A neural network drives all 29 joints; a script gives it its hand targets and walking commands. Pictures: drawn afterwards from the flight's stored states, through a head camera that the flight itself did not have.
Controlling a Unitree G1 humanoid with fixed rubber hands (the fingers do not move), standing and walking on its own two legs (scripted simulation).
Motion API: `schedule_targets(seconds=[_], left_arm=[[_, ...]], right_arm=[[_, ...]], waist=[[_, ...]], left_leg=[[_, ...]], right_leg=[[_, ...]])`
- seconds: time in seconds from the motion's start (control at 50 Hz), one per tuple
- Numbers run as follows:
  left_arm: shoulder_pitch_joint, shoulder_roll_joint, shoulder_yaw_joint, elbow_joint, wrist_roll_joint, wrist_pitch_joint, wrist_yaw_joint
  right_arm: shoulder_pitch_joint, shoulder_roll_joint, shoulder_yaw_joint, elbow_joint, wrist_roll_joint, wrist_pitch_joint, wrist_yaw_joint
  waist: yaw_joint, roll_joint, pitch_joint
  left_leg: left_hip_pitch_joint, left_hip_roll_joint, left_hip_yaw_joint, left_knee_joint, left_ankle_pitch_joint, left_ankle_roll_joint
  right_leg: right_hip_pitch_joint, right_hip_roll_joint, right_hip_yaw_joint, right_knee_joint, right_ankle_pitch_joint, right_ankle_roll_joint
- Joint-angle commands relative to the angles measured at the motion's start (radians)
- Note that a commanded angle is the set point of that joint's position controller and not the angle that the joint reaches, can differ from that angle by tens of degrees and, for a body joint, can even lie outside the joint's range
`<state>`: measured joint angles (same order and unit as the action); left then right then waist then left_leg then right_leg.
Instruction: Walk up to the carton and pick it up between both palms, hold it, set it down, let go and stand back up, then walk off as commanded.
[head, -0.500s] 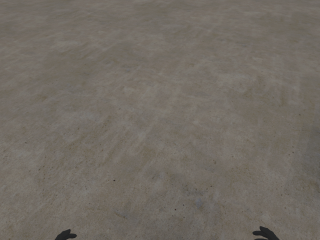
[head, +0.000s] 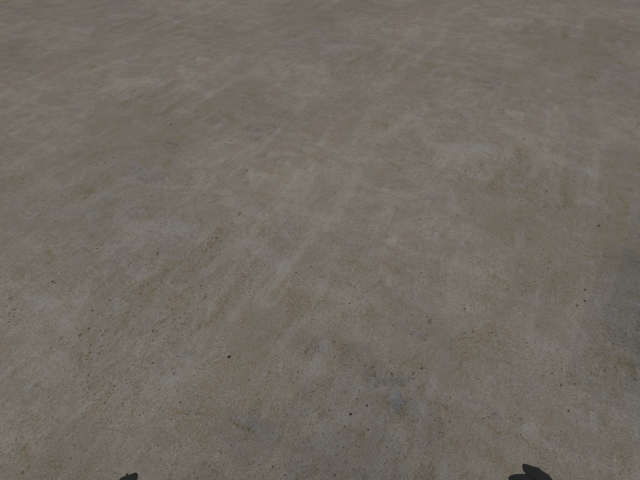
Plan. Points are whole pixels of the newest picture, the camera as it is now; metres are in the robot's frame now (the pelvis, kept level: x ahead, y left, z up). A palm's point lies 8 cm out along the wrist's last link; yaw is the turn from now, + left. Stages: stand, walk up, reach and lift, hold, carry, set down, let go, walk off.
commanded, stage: walk up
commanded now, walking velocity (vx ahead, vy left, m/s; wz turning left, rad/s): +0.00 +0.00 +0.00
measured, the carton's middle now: out of the picture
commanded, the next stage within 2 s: none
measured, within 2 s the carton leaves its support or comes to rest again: neither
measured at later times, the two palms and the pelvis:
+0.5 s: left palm out of the picture +0.12 +0.20 -0.08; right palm out of the picture +0.02 -0.45 -0.10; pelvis -0.04 -0.10 -0.02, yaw -11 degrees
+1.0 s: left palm out of the picture +0.10 +0.03 -0.09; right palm out of the picture -0.15 -0.59 -0.04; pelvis -0.11 -0.23 +0.01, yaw -21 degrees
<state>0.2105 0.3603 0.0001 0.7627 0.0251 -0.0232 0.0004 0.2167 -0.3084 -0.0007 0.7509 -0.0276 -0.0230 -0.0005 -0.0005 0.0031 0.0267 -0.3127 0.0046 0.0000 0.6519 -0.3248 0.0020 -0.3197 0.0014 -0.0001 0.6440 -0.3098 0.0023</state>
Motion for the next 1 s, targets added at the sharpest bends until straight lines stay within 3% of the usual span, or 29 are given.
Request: schedule_targets(seconds=[0.0,0.04,0.06,0.1,0.12,0.2,0.24,0.3,0.34,0.36,0.38,0.4,0.42,0.44,0.48,0.54,0.56,0.6,0.68,0.7,0.74,0.76,0.78,0.8,0.82,0.84,0.86,0.9,0.98], left_arm=[[-0.058,0.187,0.057,-0.009,-0.019,-0.033,0.003],[-0.062,0.204,0.058,0.008,-0.007,-0.037,0.008],[-0.036,0.286,0.105,-0.156,0.049,0.03,-0.052],[-0.043,0.222,0.092,-0.205,0.032,0.069,-0.083],[-0.001,0.23,0.096,-0.188,0.046,0.085,-0.077],[0.066,0.252,0.117,-0.187,0.029,0.105,-0.105],[0.046,0.227,0.112,-0.209,0.022,0.107,-0.113],[-0.022,0.226,0.117,-0.22,0.016,0.104,-0.129],[0.05,0.279,0.143,-0.218,0.013,0.1,-0.124],[0.066,0.269,0.146,-0.201,0.017,0.091,-0.124],[0.129,0.262,0.146,-0.162,0.017,0.086,-0.125],[0.18,0.265,0.163,-0.141,0.017,0.084,-0.121],[0.249,0.33,0.176,-0.1,0.033,0.082,-0.11],[0.253,0.415,0.197,-0.095,0.049,0.073,-0.094],[0.066,0.431,0.197,-0.173,0.037,0.081,-0.088],[0.055,0.354,0.184,-0.199,0.038,0.086,-0.082],[0.131,0.337,0.173,-0.163,0.037,0.085,-0.075],[0.111,0.304,0.166,-0.208,0.037,0.081,-0.075],[0.101,0.247,0.155,-0.228,0.037,0.088,-0.072],[0.043,0.24,0.151,-0.269,0.042,0.083,-0.076],[0.001,0.239,0.137,-0.301,0.058,0.082,-0.088],[-0.035,0.209,0.121,-0.312,0.045,0.082,-0.089],[0.028,0.183,0.114,-0.286,0.038,0.076,-0.086],[0.1,0.197,0.13,-0.243,0.029,0.09,-0.089],[0.079,0.303,0.16,-0.233,0.043,0.117,-0.092],[0.146,0.372,0.186,-0.209,0.04,0.135,-0.095],[0.226,0.355,0.168,-0.19,0.055,0.123,-0.107],[0.238,0.351,0.187,-0.159,0.012,0.115,-0.113],[0.096,0.248,0.17,-0.213,-0.021,0.114,-0.137]], right_arm=[[-0.085,-0.227,-0.056,0.002,0.016,-0.031,0.0],[-0.102,-0.236,-0.063,0.007,0.013,-0.031,-0.002],[0.031,-0.372,-0.146,-0.045,0.03,-0.026,-0.033],[0.139,-0.445,-0.187,-0.031,0.015,-0.02,-0.059],[0.093,-0.468,-0.186,-0.044,0.026,-0.028,-0.062],[0.022,-0.401,-0.181,-0.082,0.02,-0.026,-0.071],[0.04,-0.4,-0.188,-0.091,0.014,-0.03,-0.069],[0.056,-0.426,-0.185,-0.068,0.005,-0.023,-0.073],[-0.039,-0.449,-0.189,-0.089,0.003,-0.022,-0.074],[-0.039,-0.438,-0.184,-0.088,-0.001,-0.02,-0.066],[-0.076,-0.447,-0.184,-0.079,0.002,-0.015,-0.07],[-0.111,-0.408,-0.172,-0.094,0.003,-0.004,-0.071],[-0.103,-0.346,-0.142,-0.078,0.024,0.009,-0.069],[-0.051,-0.254,-0.103,-0.103,0.033,0.008,-0.068],[0.003,-0.347,-0.119,-0.07,0.022,0.024,-0.078],[-0.016,-0.357,-0.129,-0.026,0.045,0.028,-0.071],[0.009,-0.323,-0.119,-0.019,0.049,0.031,-0.068],[0.046,-0.349,-0.122,-0.006,0.039,0.029,-0.069],[0.102,-0.348,-0.124,0.014,0.042,0.027,-0.087],[0.222,-0.348,-0.13,0.046,0.04,0.018,-0.087],[0.328,-0.364,-0.147,0.077,0.031,0.02,-0.097],[0.39,-0.36,-0.155,0.067,0.026,0.009,-0.103],[0.316,-0.376,-0.169,0.049,0.015,0.004,-0.106],[0.231,-0.449,-0.195,0.011,0.004,0.0,-0.107],[0.15,-0.488,-0.219,-0.037,0.014,-0.022,-0.119],[-0.027,-0.471,-0.197,-0.091,0.006,-0.044,-0.128],[-0.091,-0.399,-0.176,-0.118,-0.001,-0.044,-0.128],[-0.125,-0.402,-0.167,-0.136,0.008,-0.047,-0.135],[0.047,-0.434,-0.162,-0.061,-0.019,-0.051,-0.112]], waist=[[-0.006,-0.004,-0.147],[-0.005,0.048,-0.104],[-0.035,-0.144,-0.001],[-0.044,0.178,0.013],[-0.032,0.109,0.014],[0.016,-0.018,0.04],[-0.002,0.119,0.044],[-0.038,0.164,0.071],[0.019,0.2,0.005],[0.013,0.176,-0.048],[0.07,0.169,-0.041],[0.108,0.124,-0.035],[0.15,-0.111,-0.048],[0.12,-0.371,0.005],[0.061,-0.28,0.065],[0.076,-0.202,0.102],[0.076,-0.252,0.06],[0.063,-0.183,-0.06],[0.073,-0.116,-0.087],[0.029,-0.178,-0.136],[-0.004,-0.179,-0.195],[-0.057,-0.12,-0.201],[-0.034,0.083,-0.21],[-0.026,0.267,-0.261],[-0.052,0.234,-0.172],[0.042,0.183,-0.083],[0.1,0.036,-0.096],[0.116,0.074,-0.015],[0.024,0.113,0.081]], left_leg=[[0.079,0.099,-0.105,-0.151,0.173,0.067],[0.068,0.096,-0.106,-0.154,0.157,0.06],[0.184,0.168,-0.125,-0.124,0.151,0.114],[0.214,0.451,-0.29,-0.295,0.393,0.268],[0.175,0.552,-0.33,-0.299,0.421,0.327],[0.085,0.438,-0.159,-0.276,0.349,0.254],[0.148,0.356,-0.044,-0.255,0.332,0.209],[0.161,0.351,-0.027,-0.239,0.276,0.204],[0.189,0.397,-0.032,-0.177,0.301,0.19],[0.12,0.346,0.044,-0.143,0.206,0.169],[0.014,0.323,0.077,-0.106,0.185,0.14],[-0.016,0.254,0.109,0.033,0.141,0.102],[-0.16,0.163,0.125,0.274,-0.022,0.056],[-0.442,-0.007,0.152,0.482,-0.339,0.021],[-0.409,0.011,0.043,0.509,-0.287,0.019],[-0.36,0.076,-0.001,0.479,-0.121,0.02],[-0.346,0.07,0.004,0.472,-0.113,0.021],[-0.298,0.012,0.023,0.42,-0.097,0.009],[-0.194,0.026,0.045,0.155,-0.107,0.01],[-0.101,0.007,0.051,0.021,-0.112,0.021],[0.148,-0.046,0.1,-0.198,-0.031,0.019],[0.298,-0.013,0.081,-0.461,0.099,0.019],[0.445,0.084,-0.045,-0.431,0.263,0.046],[0.481,0.403,-0.319,-0.378,0.113,0.207],[0.354,0.679,-0.489,-0.439,-0.024,0.383],[0.165,0.728,-0.458,-0.509,-0.046,0.39],[0.144,0.582,-0.288,-0.441,0.03,0.304],[-0.019,0.459,-0.072,-0.354,0.203,0.229],[0.026,0.285,0.062,-0.28,-0.018,0.126]], right_leg=[[0.119,-0.092,0.086,-0.128,0.174,-0.061],[0.092,-0.101,0.112,-0.155,0.14,-0.062],[-0.201,-0.043,0.169,-0.053,0.321,-0.098],[-0.333,0.005,0.025,0.279,-0.101,-0.043],[-0.342,-0.045,0.066,0.412,-0.21,-0.023],[-0.266,-0.057,0.142,0.513,-0.127,-0.005],[-0.294,-0.072,0.109,0.414,-0.093,-0.001],[-0.306,-0.086,0.07,0.272,-0.1,0.014],[-0.217,-0.12,0.09,0.134,-0.169,0.001],[-0.105,-0.111,0.048,0.037,-0.162,0.005],[0.016,-0.081,0.005,-0.064,-0.079,-0.02],[0.088,-0.047,0.005,-0.204,-0.017,-0.035],[0.213,-0.014,0.09,-0.267,0.107,-0.058],[0.242,-0.133,0.406,-0.343,0.249,-0.1],[0.066,-0.216,0.642,-0.517,-0.144,-0.114],[0.083,-0.068,0.403,-0.372,0.119,0.012],[0.117,-0.065,0.4,-0.352,0.212,0.024],[0.239,-0.063,0.397,-0.337,0.3,-0.021],[0.309,-0.056,0.369,-0.368,0.359,0.054],[0.341,-0.053,0.367,-0.36,0.538,0.094],[0.191,-0.057,0.363,-0.363,0.517,0.076],[0.135,0.0,0.286,-0.283,0.502,0.113],[-0.05,0.06,0.254,-0.166,0.139,0.109],[-0.193,0.125,0.135,0.203,-0.12,0.149],[-0.358,0.045,0.17,0.626,-0.197,0.177],[-0.338,-0.053,0.256,0.808,-0.121,0.122],[-0.27,-0.027,0.258,0.747,-0.106,0.09],[-0.166,-0.041,0.225,0.79,-0.153,0.086],[-0.198,-0.089,0.121,0.329,-0.125,0.016]])
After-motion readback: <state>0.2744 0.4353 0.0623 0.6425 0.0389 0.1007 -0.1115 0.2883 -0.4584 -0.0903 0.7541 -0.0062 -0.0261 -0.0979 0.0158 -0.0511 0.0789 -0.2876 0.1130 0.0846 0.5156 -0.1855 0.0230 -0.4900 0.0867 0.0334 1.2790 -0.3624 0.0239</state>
